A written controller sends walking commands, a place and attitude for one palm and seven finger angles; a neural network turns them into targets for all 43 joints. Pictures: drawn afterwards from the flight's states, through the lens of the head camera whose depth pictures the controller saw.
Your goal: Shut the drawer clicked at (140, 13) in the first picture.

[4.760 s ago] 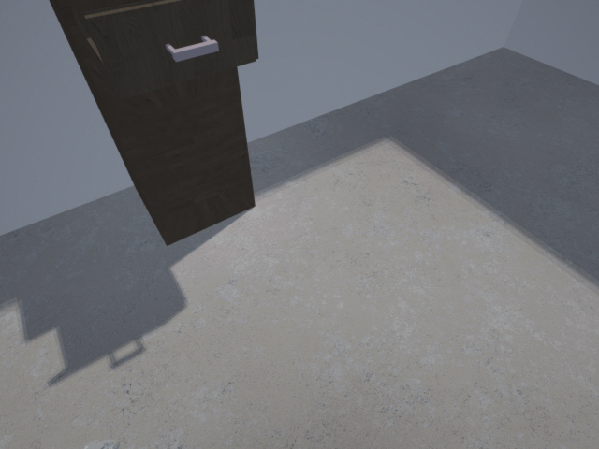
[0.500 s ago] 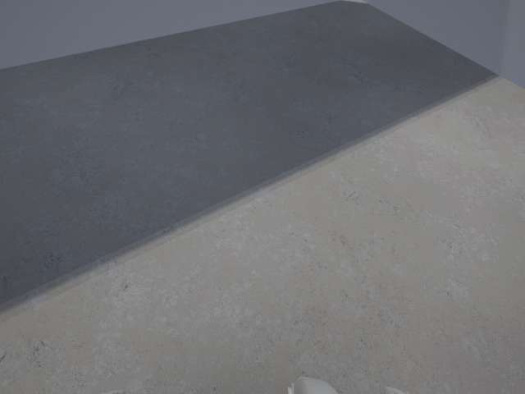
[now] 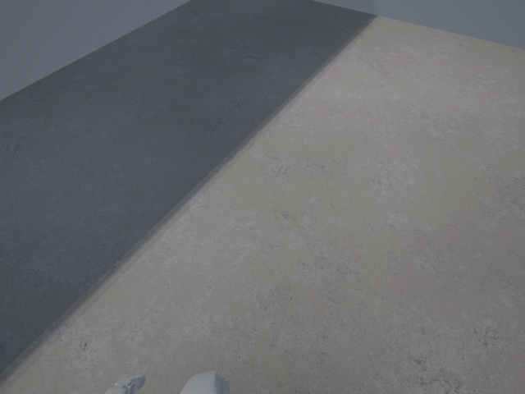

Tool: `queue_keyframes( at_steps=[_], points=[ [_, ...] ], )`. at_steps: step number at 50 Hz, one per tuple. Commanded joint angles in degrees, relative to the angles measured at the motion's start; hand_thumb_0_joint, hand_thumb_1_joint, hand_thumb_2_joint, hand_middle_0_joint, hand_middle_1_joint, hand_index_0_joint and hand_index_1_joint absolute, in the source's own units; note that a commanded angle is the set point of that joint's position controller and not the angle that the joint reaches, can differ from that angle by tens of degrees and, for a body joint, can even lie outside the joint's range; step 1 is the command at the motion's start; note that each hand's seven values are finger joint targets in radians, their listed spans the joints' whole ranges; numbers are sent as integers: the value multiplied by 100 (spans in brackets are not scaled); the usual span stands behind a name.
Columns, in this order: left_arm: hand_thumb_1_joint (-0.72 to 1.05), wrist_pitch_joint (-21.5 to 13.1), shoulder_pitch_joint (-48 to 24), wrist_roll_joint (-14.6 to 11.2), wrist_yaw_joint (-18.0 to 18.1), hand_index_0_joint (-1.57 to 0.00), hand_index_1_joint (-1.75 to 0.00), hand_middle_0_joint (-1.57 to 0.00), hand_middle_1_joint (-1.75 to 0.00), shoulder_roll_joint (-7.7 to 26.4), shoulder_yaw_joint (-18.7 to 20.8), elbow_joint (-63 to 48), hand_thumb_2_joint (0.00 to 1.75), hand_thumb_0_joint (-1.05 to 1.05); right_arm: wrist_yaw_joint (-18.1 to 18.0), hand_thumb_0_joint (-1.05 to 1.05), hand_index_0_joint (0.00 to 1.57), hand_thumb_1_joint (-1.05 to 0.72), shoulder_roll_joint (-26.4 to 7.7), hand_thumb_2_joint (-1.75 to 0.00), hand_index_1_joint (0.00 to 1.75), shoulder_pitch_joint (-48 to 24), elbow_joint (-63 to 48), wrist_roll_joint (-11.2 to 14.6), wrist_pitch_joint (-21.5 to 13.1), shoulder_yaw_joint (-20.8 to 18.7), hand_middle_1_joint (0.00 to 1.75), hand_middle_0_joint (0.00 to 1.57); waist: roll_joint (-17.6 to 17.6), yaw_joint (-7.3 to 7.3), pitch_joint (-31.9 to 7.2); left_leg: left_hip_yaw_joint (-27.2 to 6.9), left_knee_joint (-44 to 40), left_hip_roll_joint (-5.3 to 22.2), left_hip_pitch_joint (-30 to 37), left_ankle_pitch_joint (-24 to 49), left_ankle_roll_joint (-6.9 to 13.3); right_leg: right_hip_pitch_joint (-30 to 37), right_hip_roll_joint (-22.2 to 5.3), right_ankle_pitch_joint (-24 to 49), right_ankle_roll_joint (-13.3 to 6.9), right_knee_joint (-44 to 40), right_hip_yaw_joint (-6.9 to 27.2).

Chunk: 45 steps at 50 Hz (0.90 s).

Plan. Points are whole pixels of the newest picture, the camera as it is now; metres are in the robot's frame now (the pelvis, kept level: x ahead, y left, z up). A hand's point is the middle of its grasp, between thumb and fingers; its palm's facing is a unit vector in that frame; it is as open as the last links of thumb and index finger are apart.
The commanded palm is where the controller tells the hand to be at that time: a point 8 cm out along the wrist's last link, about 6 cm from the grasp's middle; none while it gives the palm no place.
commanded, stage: walk to a spot facing it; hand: left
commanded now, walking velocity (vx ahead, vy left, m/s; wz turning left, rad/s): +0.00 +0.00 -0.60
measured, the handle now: out of the picture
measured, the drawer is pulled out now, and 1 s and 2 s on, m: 0.21 0.21 0.21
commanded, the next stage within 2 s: turn to face it in 0.76 s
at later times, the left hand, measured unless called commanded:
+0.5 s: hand out of the picture +0.13 +0.23 -0.16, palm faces -0.24 -0.95 -0.19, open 7.4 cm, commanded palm none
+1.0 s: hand (217, 348) +0.22 +0.10 -0.16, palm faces -0.49 -0.84 -0.21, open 7.4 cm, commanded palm none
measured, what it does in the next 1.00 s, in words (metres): steps on the spot, turning right: left foot, then right foot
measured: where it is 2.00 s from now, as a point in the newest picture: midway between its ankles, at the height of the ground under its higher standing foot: outside the picture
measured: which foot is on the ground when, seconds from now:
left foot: up 0.00-0.22, down 0.24-0.72, up 0.74-1.00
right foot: down 0.00-0.26, up 0.28-0.70, down 0.72-1.00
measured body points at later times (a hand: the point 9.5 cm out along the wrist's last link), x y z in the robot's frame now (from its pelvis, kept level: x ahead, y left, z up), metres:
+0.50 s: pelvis +0.02 +0.04 +0.01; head +0.05 +0.07 +0.46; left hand +0.14 +0.28 -0.15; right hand -0.01 -0.21 -0.12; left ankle +0.02 +0.13 -0.73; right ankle -0.04 -0.10 -0.65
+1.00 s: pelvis +0.07 -0.02 +0.01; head +0.08 -0.03 +0.45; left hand +0.24 +0.15 -0.14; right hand -0.01 -0.27 -0.14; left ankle +0.18 +0.07 -0.69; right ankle -0.02 -0.10 -0.73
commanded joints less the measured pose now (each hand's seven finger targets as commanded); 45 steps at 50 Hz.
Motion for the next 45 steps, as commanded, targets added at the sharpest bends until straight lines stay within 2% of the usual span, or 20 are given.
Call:
queue_keyframes(
  at_steps=[1,8,11,12,13,14,16,17,19,23,30,32,34,35,36,37,39,40,42,45],
  points=[
    [90,-114,126,3,59,-20,-30,-20,-30,1211,329,-362,90,0,-17,0,20,-90,-364,-90,30,-192,-519,7,-196,-71,30,20,-1036,192,-622,-119,-326,-99,-256,179,-75,613,-1324,2244,-804,-1103,1556],
    [90,-56,89,43,12,-20,-30,-20,-30,1335,376,-403,90,0,-16,0,20,-90,-343,-90,30,-271,-719,44,-300,-35,30,20,-1221,219,-667,-115,-1821,-395,612,-126,83,273,-1246,710,-827,-1227,2310],
    [90,8,-171,-25,-29,-20,-30,-20,-30,1129,333,-490,90,0,-77,0,20,-90,-439,-90,30,448,-517,45,-409,-29,30,20,-812,-134,-602,-24,-3738,-443,2347,651,231,-976,-653,-538,-345,-700,2152],
    [90,34,-105,-50,-68,-20,-30,-20,-30,778,254,-582,90,0,-105,0,20,-90,-840,-90,30,661,-492,1,-437,-97,30,20,506,-235,-617,-1228,-4559,643,2911,-281,504,-1871,4,-1246,-33,361,1528],
    [90,26,-110,-41,-115,-20,-30,-20,-30,587,239,-742,90,0,-100,0,20,-90,-1327,-90,30,799,-586,-56,-425,-160,30,20,1635,-252,-424,-2612,-5196,1944,2581,-796,1023,-2333,432,-1872,278,1868,475],
    [90,62,-158,69,-117,-20,-30,-20,-30,833,322,-635,90,0,-105,0,20,-90,-1182,-90,30,463,-575,-52,-438,-139,30,20,1433,-174,-142,-2671,-5378,2181,1744,-909,1127,-2111,-26,-1606,361,2716,610],
    [90,83,50,84,-223,-20,-30,-20,-30,843,417,-410,90,0,-113,0,20,-90,-756,-90,30,-134,-736,-49,-474,9,30,20,557,175,180,-1463,-5255,1437,1169,-299,962,-1777,-176,-807,425,3467,385],
    [90,98,246,75,-253,-20,-30,-20,-30,755,415,-318,90,0,-126,0,20,-90,-649,-90,30,-308,-759,-23,-496,34,30,20,518,278,96,-879,-5123,1245,1290,261,869,-1804,-238,-546,479,3641,273],
    [90,112,322,59,-248,-20,-30,-20,-30,601,371,-257,90,0,-137,0,20,-90,-553,-90,30,14,-654,-10,-537,38,30,20,548,192,-160,-307,-4789,1054,1864,1759,876,-1863,-260,-326,587,3679,199],
    [90,113,4,15,-221,-20,-30,-20,-30,435,291,-322,90,0,-132,0,20,-90,-597,-90,30,607,-366,4,-545,-45,30,20,462,-20,-410,85,-4311,1274,2697,3687,1156,-1954,-408,-575,686,3109,-55],
    [90,61,-460,20,-223,-20,-30,-20,-30,322,222,-415,90,0,-50,0,20,-90,-727,-90,30,730,-95,-35,-467,-194,30,20,947,-203,-386,599,-3953,1503,2515,3576,1147,-1134,-393,-866,523,1480,-514],
    [90,13,-453,36,-229,-20,-30,-20,-30,324,212,-424,90,0,-16,0,20,-90,-759,-90,30,735,-57,-53,-460,-223,30,20,932,-198,-460,603,-3848,1595,2474,2924,1069,-833,-286,-914,412,986,-654],
    [90,-76,95,52,-215,-20,-30,-20,-30,432,247,-270,90,0,4,0,20,-90,-754,-90,30,611,-63,-27,-465,-208,30,20,562,176,-731,890,-3013,1455,2079,2547,764,270,-124,-177,234,-176,-787],
    [90,-174,795,71,-171,-20,-30,-20,-30,844,324,-45,90,0,60,0,20,-90,-631,-90,30,593,-147,46,-476,-172,30,20,-325,530,-1103,1256,-1724,1204,1129,2156,450,1719,-599,221,-24,-827,-186],
    [90,-259,1408,62,-75,-20,-30,-20,-30,1624,466,140,90,0,113,0,20,-90,-151,-90,30,370,-477,69,-470,-7,30,20,-2288,796,-1232,1266,-114,244,-966,-1095,95,2934,-2237,1431,-716,-1255,2296],
    [90,-197,1694,-70,19,-20,-30,-20,-30,1737,490,222,90,0,44,0,20,-90,-327,-90,30,-148,-692,21,-408,-3,30,20,-1739,920,-1087,303,644,157,-1422,-1405,87,2571,-2678,2179,-1127,-1278,2687],
    [90,-238,1097,-54,65,-20,-30,-20,-30,1399,422,108,90,0,44,0,20,-90,-354,-90,30,-471,-631,12,-400,-28,30,20,-1479,718,-507,-131,933,313,-1445,-584,144,1600,-2254,629,-1054,-1615,2424],
    [90,-270,749,-40,65,-20,-30,-20,-30,1146,326,35,90,0,73,0,20,-90,-369,-90,30,-371,-515,-30,-399,-41,30,20,-1087,485,-255,-179,753,368,-1254,-113,123,1190,-1970,636,-928,-1649,1921],
    [90,-355,368,7,63,-20,-30,-20,-30,943,247,-11,90,0,100,0,20,-90,-222,-90,30,77,-257,-53,-386,-29,30,20,-879,142,-325,-47,243,273,-716,265,46,838,-1614,1434,-777,-1561,1188],
    [90,-417,378,20,71,-20,-30,-20,-30,841,165,102,90,0,79,0,20,-90,-65,-90,30,339,-55,-28,-352,55,30,20,-897,14,-451,69,-304,52,-340,525,21,733,-1423,2654,-727,-1394,668]
  ],
)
